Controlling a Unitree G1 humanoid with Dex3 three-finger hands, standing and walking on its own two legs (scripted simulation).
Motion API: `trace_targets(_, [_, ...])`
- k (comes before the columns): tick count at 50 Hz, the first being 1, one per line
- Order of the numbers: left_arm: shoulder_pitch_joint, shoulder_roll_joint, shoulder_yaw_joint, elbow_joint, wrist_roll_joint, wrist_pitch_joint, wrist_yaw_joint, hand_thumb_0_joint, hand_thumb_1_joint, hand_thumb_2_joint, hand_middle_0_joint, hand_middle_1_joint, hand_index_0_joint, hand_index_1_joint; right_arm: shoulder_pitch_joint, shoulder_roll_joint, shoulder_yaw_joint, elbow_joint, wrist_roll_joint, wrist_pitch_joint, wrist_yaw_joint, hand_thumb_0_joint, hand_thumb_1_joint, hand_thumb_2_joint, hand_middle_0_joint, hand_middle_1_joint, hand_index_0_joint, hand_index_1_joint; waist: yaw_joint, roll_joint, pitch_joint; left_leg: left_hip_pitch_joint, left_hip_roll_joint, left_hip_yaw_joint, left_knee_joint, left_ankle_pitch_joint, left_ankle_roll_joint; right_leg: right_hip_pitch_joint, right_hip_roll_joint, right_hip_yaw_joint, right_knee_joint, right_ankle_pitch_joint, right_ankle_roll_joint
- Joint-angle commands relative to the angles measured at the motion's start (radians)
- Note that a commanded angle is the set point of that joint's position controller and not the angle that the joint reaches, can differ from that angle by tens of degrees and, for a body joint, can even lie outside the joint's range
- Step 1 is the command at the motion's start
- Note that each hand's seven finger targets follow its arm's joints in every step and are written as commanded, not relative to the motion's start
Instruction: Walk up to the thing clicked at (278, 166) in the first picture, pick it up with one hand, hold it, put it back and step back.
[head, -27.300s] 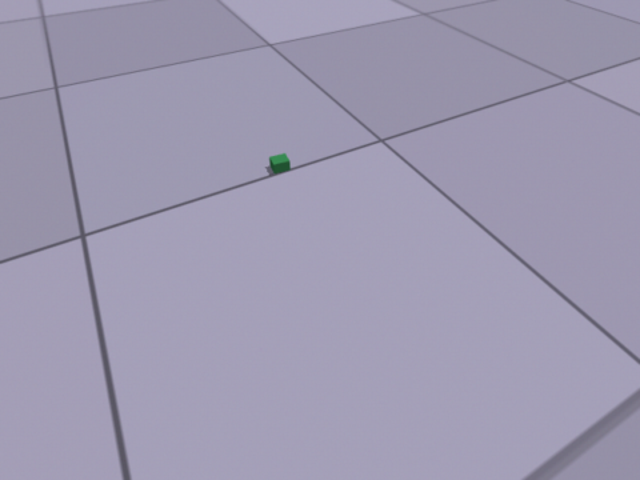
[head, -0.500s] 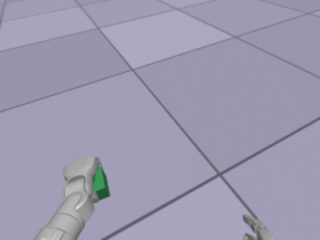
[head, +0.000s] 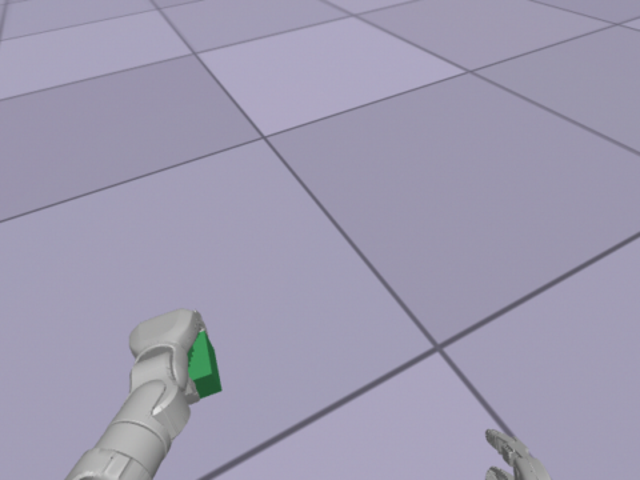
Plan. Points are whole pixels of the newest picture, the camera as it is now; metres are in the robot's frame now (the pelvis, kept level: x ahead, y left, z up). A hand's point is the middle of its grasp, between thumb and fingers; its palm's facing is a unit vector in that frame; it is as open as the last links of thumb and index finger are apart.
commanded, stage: crouch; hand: left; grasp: from above
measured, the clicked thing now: (184, 370) +0.31 +0.23 -0.07
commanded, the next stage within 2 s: none
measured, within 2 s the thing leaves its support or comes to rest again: neither
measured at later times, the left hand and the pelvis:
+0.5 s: hand (197, 395) +0.30 +0.22 -0.13, palm faces -0.46 -0.13 -0.88, open 10.0 cm; pelvis -0.01 +0.00 -0.03, yaw +0 degrees
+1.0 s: hand (235, 407) +0.37 +0.23 -0.38, palm faces -0.40 -0.16 -0.90, open 10.0 cm; pelvis -0.06 +0.01 -0.24, yaw -2 degrees
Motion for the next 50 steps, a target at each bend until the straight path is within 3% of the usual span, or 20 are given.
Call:
trace_targets(1, [-0.348, 0.185, 0.094, -0.162, 0.044, 0.003, 0.060, 0.000, 0.680, 0.746, -1.036, -0.676, -1.034, -0.678, -0.089, -0.117, -0.037, -0.134, -0.003, -0.048, -0.004, 0.000, -0.877, -0.894, 0.200, 0.300, 0.200, 0.300, 0.003, -0.040, -0.250, 0.111, -0.030, 0.005, -0.053, 0.201, 0.022, 0.060, 0.036, -0.018, -0.073, 0.192, -0.016])
trace_targets(2, [-0.319, 0.168, 0.082, -0.148, 0.043, 0.004, 0.060, 0.000, 0.718, 0.666, -1.010, -0.697, -1.048, -0.658, -0.088, -0.114, -0.037, -0.134, -0.005, -0.047, -0.002, 0.000, -0.886, -0.902, 0.201, 0.300, 0.201, 0.300, 0.001, -0.062, -0.238, 0.102, -0.032, 0.005, -0.050, 0.197, 0.026, 0.062, 0.032, -0.019, -0.077, 0.192, -0.012])
trace_targets(3, [-0.374, 0.192, 0.097, -0.199, 0.036, -0.003, 0.061, 0.000, 0.638, 0.645, -0.930, -0.617, -0.968, -0.582, -0.088, -0.121, -0.041, -0.135, -0.005, -0.047, -0.001, 0.000, -0.842, -0.884, 0.202, 0.300, 0.202, 0.300, 0.004, -0.044, -0.270, 0.115, -0.032, 0.006, -0.051, 0.202, 0.024, 0.072, 0.034, -0.018, -0.074, 0.196, -0.013])
trace_targets(5, [-0.350, 0.182, 0.090, -0.161, 0.039, -0.001, 0.060, 0.000, 0.670, 0.674, -1.025, -0.595, -1.038, -0.583, -0.086, -0.117, -0.039, -0.134, -0.005, -0.047, -0.001, 0.000, -0.859, -0.889, 0.201, 0.300, 0.202, 0.300, -0.001, -0.058, -0.247, 0.102, -0.033, 0.007, -0.047, 0.204, 0.026, 0.066, 0.032, -0.019, -0.077, 0.201, -0.011])
trace_targets(9, [-0.327, 0.147, 0.081, -0.115, 0.043, -0.027, 0.085, 0.000, 0.698, 0.664, -1.051, -0.574, -1.062, -0.564, -0.066, -0.118, -0.044, -0.130, -0.007, -0.048, 0.003, 0.000, -0.859, -0.889, 0.201, 0.300, 0.201, 0.300, -0.014, -0.091, -0.204, 0.079, -0.033, 0.005, -0.046, 0.164, 0.026, 0.032, 0.031, -0.021, -0.081, 0.165, -0.011])
trace_targets(10, [-0.328, 0.164, 0.094, -0.102, 0.048, -0.038, 0.099, 0.000, 0.682, 0.656, -1.032, -0.587, -1.047, -0.572, -0.058, -0.119, -0.045, -0.127, -0.009, -0.049, 0.005, 0.000, -0.860, -0.889, 0.201, 0.300, 0.201, 0.300, -0.015, -0.100, -0.202, 0.073, -0.035, 0.008, -0.040, 0.157, 0.028, 0.034, 0.028, -0.019, -0.082, 0.159, -0.008])
trace_targets(14, [-0.329, 0.118, 0.083, 0.027, 0.061, -0.071, 0.168, 0.000, 0.736, 0.619, -1.076, -0.545, -1.091, -0.530, -0.023, -0.123, -0.053, -0.105, -0.011, -0.051, 0.014, 0.000, -0.859, -0.888, 0.201, 0.300, 0.201, 0.300, -0.039, -0.090, -0.173, 0.033, -0.035, 0.014, -0.015, 0.133, 0.024, -0.020, 0.025, -0.012, -0.058, 0.147, -0.011])
trace_targets(18, [-0.436, 0.129, 0.104, 0.133, 0.070, -0.109, 0.255, 0.000, 0.724, 0.623, -1.059, -0.561, -1.078, -0.542, 0.033, -0.132, -0.067, -0.058, -0.021, -0.051, 0.024, 0.000, -0.858, -0.887, 0.201, 0.300, 0.201, 0.300, -0.061, -0.081, -0.206, -0.035, -0.031, 0.017, 0.056, 0.123, 0.019, -0.085, 0.026, -0.014, 0.010, 0.144, -0.016])
trace_targets(20, [-0.464, 0.098, 0.096, 0.213, 0.083, -0.131, 0.293, 0.000, 0.756, 0.603, -1.073, -0.573, -1.099, -0.547, 0.059, -0.129, -0.070, -0.037, -0.026, -0.051, 0.028, 0.000, -0.860, -0.886, 0.201, 0.299, 0.201, 0.299, -0.081, -0.089, -0.219, -0.110, -0.031, 0.020, 0.119, 0.097, 0.017, -0.145, 0.025, -0.010, 0.068, 0.124, -0.017])
trace_targets(26, [-0.608, 0.096, 0.159, 0.400, 0.126, -0.197, 0.432, 0.000, 0.823, 0.590, -1.124, -0.571, -1.155, -0.539, 0.116, -0.135, -0.091, -0.004, -0.064, -0.054, 0.043, 0.000, -0.864, -0.885, 0.200, 0.299, 0.200, 0.299, -0.103, -0.018, -0.389, -0.393, -0.021, 0.019, 0.424, 0.050, 0.002, -0.450, 0.032, -0.016, 0.376, 0.081, -0.034])
trace_targets(27, [-0.648, 0.121, 0.179, 0.428, 0.133, -0.202, 0.458, 0.000, 0.829, 0.601, -1.132, -0.570, -1.161, -0.541, 0.126, -0.140, -0.092, -0.004, -0.068, -0.054, 0.047, 0.000, -0.863, -0.885, 0.200, 0.299, 0.200, 0.299, -0.107, -0.012, -0.425, -0.445, -0.020, 0.018, 0.459, 0.030, 0.001, -0.486, 0.034, -0.019, 0.416, 0.066, -0.036])
trace_targets(33, [-0.763, 0.169, 0.237, 0.570, 0.098, -0.197, 0.559, 0.000, 0.823, 0.649, -1.158, -0.544, -1.169, -0.533, 0.150, -0.160, -0.096, 0.011, -0.097, -0.074, 0.066, 0.000, -0.860, -0.883, 0.200, 0.299, 0.200, 0.299, -0.126, 0.052, -0.619, -0.686, -0.013, -0.008, 0.695, -0.053, 0.003, -0.763, 0.042, -0.047, 0.649, -0.026, -0.053])
trace_targets(35, [-0.784, 0.196, 0.259, 0.603, 0.087, -0.185, 0.569, 0.000, 0.804, 0.698, -1.177, -0.521, -1.170, -0.529, 0.146, -0.168, -0.098, 0.011, -0.103, -0.078, 0.069, 0.000, -0.860, -0.884, 0.200, 0.299, 0.200, 0.299, -0.131, 0.045, -0.668, -0.758, -0.012, -0.015, 0.747, -0.090, 0.006, -0.806, 0.047, -0.053, 0.706, -0.057, -0.055])
trace_targets(36, [-0.806, 0.177, 0.254, 0.602, 0.071, -0.183, 0.569, 0.000, 0.788, 0.707, -1.171, -0.525, -1.162, -0.535, 0.146, -0.165, -0.093, 0.010, -0.105, -0.080, 0.071, 0.000, -0.861, -0.884, 0.200, 0.299, 0.200, 0.299, -0.150, 0.056, -0.669, -0.797, -0.012, -0.022, 0.764, -0.118, 0.006, -0.841, 0.046, -0.055, 0.732, -0.076, -0.056])
trace_targets(38, [-0.797, 0.202, 0.280, 0.629, 0.053, -0.173, 0.565, 0.000, 0.750, 0.678, -1.133, -0.527, -1.129, -0.531, 0.144, -0.172, -0.097, 0.024, -0.111, -0.084, 0.076, 0.000, -0.860, -0.884, 0.201, 0.299, 0.200, 0.299, -0.141, 0.065, -0.719, -0.838, -0.009, -0.032, 0.808, -0.130, 0.006, -0.892, 0.044, -0.065, 0.790, -0.092, -0.058])
trace_targets(40, [-0.832, 0.236, 0.293, 0.615, 0.052, -0.178, 0.553, 0.000, 0.729, 0.692, -1.117, -0.542, -1.113, -0.547, 0.144, -0.172, -0.094, 0.022, -0.117, -0.088, 0.078, 0.000, -0.861, -0.885, 0.201, 0.299, 0.200, 0.299, -0.154, 0.061, -0.739, -0.914, -0.008, -0.029, 0.856, -0.179, 0.013, -0.925, 0.046, -0.068, 0.829, -0.128, -0.057])
trace_targets(45, [-0.877, 0.264, 0.303, 0.627, 0.075, -0.213, 0.519, 0.000, 0.752, 0.610, -1.107, -0.539, -1.123, -0.523, 0.153, -0.173, -0.090, 0.045, -0.128, -0.098, 0.077, 0.000, -0.864, -0.885, 0.201, 0.299, 0.201, 0.299, -0.192, 0.109, -0.751, -1.010, -0.003, -0.062, 0.966, -0.247, 0.011, -1.122, 0.044, -0.088, 0.962, -0.199, -0.063])
trace_targets(46, [-0.877, 0.284, 0.308, 0.623, 0.083, -0.224, 0.514, 0.000, 0.718, 0.566, -1.076, -0.521, -1.096, -0.500, 0.148, -0.174, -0.087, 0.043, -0.129, -0.100, 0.077, 0.000, -0.864, -0.885, 0.201, 0.299, 0.201, 0.299, -0.188, 0.107, -0.753, -1.033, -0.003, -0.066, 0.987, -0.264, 0.014, -1.153, 0.044, -0.092, 0.983, -0.217, -0.062])
trace_targets(47, [-0.890, 0.343, 0.334, 0.598, 0.090, -0.241, 0.512, 0.000, 0.713, 0.553, -1.073, -0.505, -1.094, -0.483, 0.165, -0.176, -0.087, 0.055, -0.132, -0.103, 0.077, 0.000, -0.864, -0.885, 0.201, 0.299, 0.201, 0.299, -0.191, 0.093, -0.770, -1.057, -0.005, -0.064, 1.021, -0.253, 0.018, -1.157, 0.043, -0.094, 1.004, -0.205, -0.058])
trace_targets(50, [-0.930, 0.342, 0.338, 0.592, 0.111, -0.275, 0.509, 0.000, 0.712, 0.552, -1.066, -0.525, -1.093, -0.498, 0.181, -0.177, -0.076, 0.063, -0.143, -0.109, 0.086, 0.000, -0.869, -0.886, 0.201, 0.299, 0.201, 0.299, -0.216, 0.108, -0.810, -1.098, -0.007, -0.057, 1.113, -0.216, 0.021, -1.216, 0.036, -0.094, 1.070, -0.166, -0.053])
